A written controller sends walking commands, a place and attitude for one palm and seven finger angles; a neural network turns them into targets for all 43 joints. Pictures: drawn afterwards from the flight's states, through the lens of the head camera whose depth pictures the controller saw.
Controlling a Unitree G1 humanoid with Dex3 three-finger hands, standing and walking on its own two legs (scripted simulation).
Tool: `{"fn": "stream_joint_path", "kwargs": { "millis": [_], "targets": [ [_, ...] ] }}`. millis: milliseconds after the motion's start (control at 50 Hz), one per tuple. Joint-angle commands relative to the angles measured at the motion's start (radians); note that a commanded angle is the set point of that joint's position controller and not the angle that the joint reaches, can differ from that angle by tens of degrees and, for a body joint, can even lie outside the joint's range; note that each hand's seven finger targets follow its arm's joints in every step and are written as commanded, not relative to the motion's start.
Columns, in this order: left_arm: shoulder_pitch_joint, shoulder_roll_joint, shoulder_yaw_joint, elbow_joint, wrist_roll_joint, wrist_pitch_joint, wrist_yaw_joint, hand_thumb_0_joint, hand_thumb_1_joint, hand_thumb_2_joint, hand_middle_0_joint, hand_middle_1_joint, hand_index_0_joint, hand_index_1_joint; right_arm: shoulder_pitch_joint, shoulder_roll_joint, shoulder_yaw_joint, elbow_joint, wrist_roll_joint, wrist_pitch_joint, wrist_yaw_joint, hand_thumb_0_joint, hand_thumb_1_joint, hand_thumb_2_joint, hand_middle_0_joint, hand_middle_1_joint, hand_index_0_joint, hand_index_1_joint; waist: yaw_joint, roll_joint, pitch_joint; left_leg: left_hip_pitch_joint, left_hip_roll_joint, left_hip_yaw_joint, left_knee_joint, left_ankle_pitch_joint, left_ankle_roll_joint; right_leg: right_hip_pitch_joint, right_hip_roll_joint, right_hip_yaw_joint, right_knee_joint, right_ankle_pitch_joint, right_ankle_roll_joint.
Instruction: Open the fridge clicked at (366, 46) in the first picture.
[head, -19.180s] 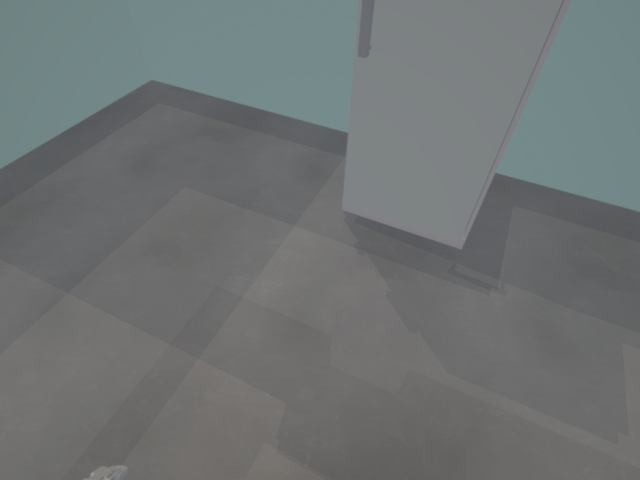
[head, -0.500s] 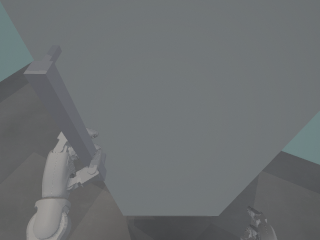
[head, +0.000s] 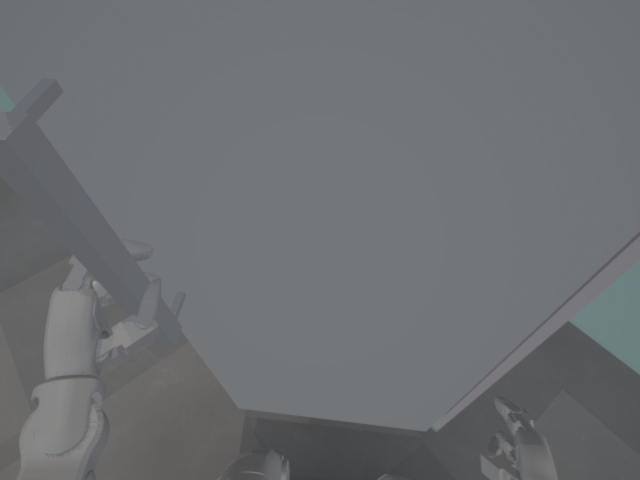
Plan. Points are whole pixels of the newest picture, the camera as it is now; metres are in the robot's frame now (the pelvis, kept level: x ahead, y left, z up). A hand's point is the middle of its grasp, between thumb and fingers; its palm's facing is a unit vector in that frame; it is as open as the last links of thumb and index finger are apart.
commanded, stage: walk backward, drawing the door open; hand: left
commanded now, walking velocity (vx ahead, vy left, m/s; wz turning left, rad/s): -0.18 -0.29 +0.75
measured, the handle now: (123, 247) +0.31 +0.21 +0.16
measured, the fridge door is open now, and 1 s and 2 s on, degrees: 44 80 80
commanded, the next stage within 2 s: stop walking and hold the door back in 0.96 s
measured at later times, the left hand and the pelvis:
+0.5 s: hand (135, 471) +0.12 +0.16 +0.11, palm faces +0.62 -0.68 -0.38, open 6.9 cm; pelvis -0.04 -0.16 -0.01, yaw +18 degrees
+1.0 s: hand out of the picture +0.00 +0.08 +0.11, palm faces +0.75 -0.58 -0.31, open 6.5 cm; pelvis -0.07 -0.26 +0.02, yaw +37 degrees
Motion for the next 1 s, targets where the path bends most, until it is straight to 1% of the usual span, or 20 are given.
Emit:
{"fn": "stream_joint_path", "kwargs": {
  "millis": [0, 40, 60, 80, 100, 200, 300, 360, 380, 400, 420, 440, 480, 600, 680, 700, 720, 740, 860, 980],
  "targets": [
    [-0.102, 0.174, 0.117, -0.352, 0.003, -0.099, 0.030, 0.000, 0.900, 0.900, -0.450, -1.400, -0.450, -1.400, -0.029, -0.052, 0.003, -0.198, -0.019, -0.061, -0.017, 0.000, -0.900, -0.900, 0.200, 0.300, 0.200, 0.300, 0.028, -0.083, -0.291, 0.123, 0.023, 0.017, -0.414, 0.062, 0.026, 0.199, -0.237, 0.163, -0.157, 0.230, -0.092],
    [-0.104, 0.160, 0.095, -0.381, -0.002, -0.107, 0.030, 0.000, 0.900, 0.900, -0.450, -1.400, -0.450, -1.400, 0.048, -0.058, -0.003, -0.210, -0.015, -0.072, -0.017, 0.000, -0.900, -0.900, 0.200, 0.300, 0.200, 0.300, -0.025, 0.056, -0.335, 0.370, 0.050, -0.027, -0.691, 0.305, 0.041, 0.057, -0.155, 0.101, 0.081, 0.179, -0.016],
    [-0.114, 0.160, 0.092, -0.389, -0.002, -0.116, 0.030, 0.000, 0.900, 0.900, -0.450, -1.400, -0.450, -1.400, 0.041, -0.106, -0.017, -0.231, -0.016, -0.079, -0.015, 0.000, -0.900, -0.900, 0.200, 0.300, 0.200, 0.300, -0.030, 0.261, -0.295, 0.523, 0.283, -0.385, -0.798, 0.578, 0.126, -0.218, -0.043, 0.051, 0.333, -0.056, 0.075],
    [-0.109, 0.183, 0.090, -0.389, 0.010, -0.139, 0.026, 0.000, 0.900, 0.900, -0.450, -1.400, -0.450, -1.400, 0.016, -0.120, -0.014, -0.220, -0.021, -0.088, -0.003, 0.000, -0.900, -0.900, 0.200, 0.300, 0.200, 0.300, 0.004, 0.382, -0.277, 0.609, 0.549, -0.739, -0.830, 1.059, 0.270, -0.413, 0.029, 0.156, 0.545, -0.398, 0.153],
    [-0.115, 0.228, 0.145, -0.374, 0.049, -0.155, 0.018, 0.000, 0.900, 0.900, -0.450, -1.400, -0.450, -1.400, 0.024, -0.103, -0.023, -0.194, -0.034, -0.088, 0.006, 0.000, -0.900, -0.900, 0.200, 0.300, 0.200, 0.300, -0.002, 0.318, -0.271, 0.632, 0.551, -0.792, -0.799, 1.157, 0.273, -0.451, 0.028, 0.233, 0.636, -0.405, 0.135],
    [-0.145, 0.167, 0.102, -0.347, 0.035, -0.119, 0.010, 0.000, 0.900, 0.900, -0.450, -1.400, -0.450, -1.400, -0.013, -0.114, -0.031, -0.156, 0.003, -0.099, 0.036, 0.000, -0.900, -0.900, 0.200, 0.300, 0.200, 0.300, 0.013, 0.276, -0.191, 0.368, 0.250, -0.257, -0.734, 0.847, 0.138, -0.218, 0.044, 0.179, 0.462, -0.131, 0.146],
    [-0.095, 0.205, 0.163, -0.280, 0.002, -0.106, 0.035, 0.000, 0.900, 0.900, -0.450, -1.400, -0.450, -1.400, -0.012, -0.106, -0.014, -0.166, 0.018, -0.108, 0.038, 0.000, -0.900, -0.900, 0.200, 0.300, 0.200, 0.300, -0.001, 0.379, -0.224, 0.277, 0.217, -0.284, -0.751, 0.615, 0.143, 0.004, 0.110, 0.113, 0.207, -0.208, 0.155],
    [-0.088, 0.238, 0.209, -0.263, 0.000, -0.122, 0.044, 0.000, 0.900, 0.900, -0.450, -1.400, -0.450, -1.400, -0.035, -0.100, -0.010, -0.164, 0.013, -0.116, 0.049, 0.000, -0.900, -0.900, 0.200, 0.300, 0.200, 0.300, 0.029, 0.289, -0.232, 0.153, 0.143, -0.281, -0.611, 0.505, 0.093, 0.218, 0.111, 0.097, -0.134, -0.007, 0.161],
    [-0.098, 0.286, 0.240, -0.255, 0.011, -0.124, 0.044, 0.000, 0.900, 0.900, -0.450, -1.400, -0.450, -1.400, -0.026, -0.077, -0.002, -0.160, 0.017, -0.113, 0.052, 0.000, -0.900, -0.900, 0.200, 0.300, 0.200, 0.300, 0.022, 0.118, -0.239, 0.149, 0.050, -0.210, -0.487, 0.370, 0.045, 0.231, 0.036, 0.140, -0.251, 0.103, 0.141],
    [-0.100, 0.377, 0.304, -0.240, 0.018, -0.124, 0.047, 0.000, 0.900, 0.900, -0.450, -1.400, -0.450, -1.400, -0.054, -0.053, 0.006, -0.176, 0.018, -0.106, 0.052, 0.000, -0.900, -0.900, 0.200, 0.300, 0.200, 0.300, 0.022, -0.102, -0.231, 0.006, -0.044, -0.117, -0.294, 0.069, -0.001, 0.264, -0.145, 0.284, -0.228, 0.342, 0.060],
    [-0.103, 0.412, 0.342, -0.231, 0.007, -0.125, 0.056, 0.000, 0.900, 0.900, -0.450, -1.400, -0.450, -1.400, -0.090, -0.046, 0.010, -0.183, 0.017, -0.101, 0.043, 0.000, -0.900, -0.900, 0.200, 0.300, 0.200, 0.300, 0.046, -0.186, -0.250, -0.085, -0.062, -0.122, -0.002, -0.067, 0.002, 0.198, -0.316, 0.428, -0.218, 0.491, -0.041],
    [-0.027, 0.389, 0.365, -0.175, -0.013, -0.115, 0.061, 0.000, 0.900, 0.900, -0.450, -1.400, -0.450, -1.400, -0.054, -0.072, -0.026, -0.162, 0.018, -0.099, 0.038, 0.000, -0.900, -0.900, 0.200, 0.300, 0.200, 0.300, 0.045, -0.295, -0.324, -0.092, -0.041, -0.198, 0.191, -0.068, -0.001, 0.207, -0.356, 0.505, -0.197, 0.430, -0.087],
    [-0.062, 0.315, 0.304, -0.200, -0.011, -0.128, 0.050, 0.000, 0.900, 0.900, -0.450, -1.400, -0.450, -1.400, -0.082, -0.053, -0.004, -0.162, 0.014, -0.072, 0.038, 0.000, -0.900, -0.900, 0.200, 0.300, 0.200, 0.300, 0.027, -0.139, -0.289, -0.132, -0.005, -0.160, 0.279, 0.019, -0.029, 0.249, -0.294, 0.331, -0.136, 0.480, -0.112],
    [-0.073, 0.304, 0.290, -0.219, -0.017, -0.130, 0.076, 0.000, 0.900, 0.900, -0.450, -1.400, -0.450, -1.400, -0.080, -0.073, 0.006, -0.199, 0.009, -0.038, 0.000, 0.000, -0.900, -0.900, 0.200, 0.300, 0.200, 0.300, 0.039, -0.139, -0.259, 0.070, 0.024, -0.077, -0.198, 0.000, 0.006, 0.204, -0.288, 0.216, -0.159, 0.395, -0.096],
    [-0.027, 0.267, 0.249, -0.281, -0.023, -0.135, 0.073, 0.000, 0.900, 0.900, -0.450, -1.400, -0.450, -1.400, 0.000, -0.083, 0.002, -0.203, -0.003, -0.044, 0.001, 0.000, -0.900, -0.900, 0.200, 0.300, 0.200, 0.300, -0.002, 0.015, -0.305, 0.257, 0.011, -0.042, -0.633, 0.287, 0.016, 0.149, -0.215, 0.134, 0.011, 0.312, -0.028],
    [-0.029, 0.263, 0.234, -0.297, -0.031, -0.133, 0.075, 0.000, 0.900, 0.900, -0.450, -1.400, -0.450, -1.400, 0.005, -0.109, -0.011, -0.215, 0.007, -0.039, -0.002, 0.000, -0.900, -0.900, 0.200, 0.300, 0.200, 0.300, -0.016, 0.163, -0.304, 0.377, 0.091, -0.152, -0.743, 0.484, 0.043, 0.045, -0.142, 0.080, 0.170, 0.185, 0.032],
    [-0.047, 0.267, 0.214, -0.357, -0.036, -0.148, 0.074, 0.000, 0.900, 0.900, -0.450, -1.400, -0.450, -1.400, -0.023, -0.135, -0.014, -0.233, 0.008, -0.055, 0.003, 0.000, -0.900, -0.900, 0.200, 0.300, 0.200, 0.300, 0.011, 0.429, -0.283, 0.465, 0.361, -0.544, -0.803, 0.998, 0.174, -0.192, 0.016, 0.069, 0.374, -0.250, 0.124],
    [-0.061, 0.287, 0.220, -0.340, -0.003, -0.167, 0.056, 0.000, 0.900, 0.900, -0.450, -1.400, -0.450, -1.400, -0.013, -0.093, 0.003, -0.178, -0.008, -0.075, 0.021, 0.000, -0.900, -0.900, 0.200, 0.300, 0.200, 0.300, 0.017, 0.379, -0.280, 0.464, 0.453, -0.695, -0.827, 1.061, 0.212, -0.247, 0.035, 0.200, 0.518, -0.405, 0.124],
    [-0.121, 0.230, 0.159, -0.302, 0.012, -0.124, 0.047, 0.000, 0.900, 0.900, -0.450, -1.400, -0.450, -1.400, 0.002, -0.105, -0.015, -0.137, 0.018, -0.099, 0.044, 0.000, -0.900, -0.900, 0.200, 0.300, 0.200, 0.300, 0.007, 0.304, -0.250, 0.399, 0.211, -0.347, -0.760, 0.817, 0.141, -0.158, 0.085, 0.174, 0.446, -0.197, 0.142],
    [-0.113, 0.250, 0.187, -0.244, -0.019, -0.117, 0.053, 0.000, 0.900, 0.900, -0.450, -1.400, -0.450, -1.400, -0.006, -0.109, 0.001, -0.127, 0.009, -0.122, 0.031, 0.000, -0.900, -0.900, 0.200, 0.300, 0.200, 0.300, 0.001, 0.335, -0.258, 0.327, 0.215, -0.419, -0.799, 0.655, 0.172, -0.010, 0.124, 0.166, 0.223, -0.255, 0.145]
  ]
}}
